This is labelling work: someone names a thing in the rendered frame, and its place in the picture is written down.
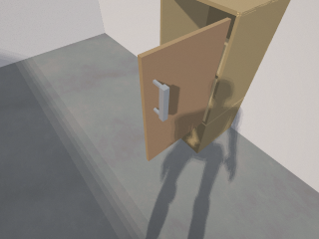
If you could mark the handle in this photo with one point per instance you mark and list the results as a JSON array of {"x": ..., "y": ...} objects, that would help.
[{"x": 163, "y": 101}]

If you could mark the cupboard door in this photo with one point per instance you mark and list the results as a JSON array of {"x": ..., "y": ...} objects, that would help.
[{"x": 187, "y": 65}]

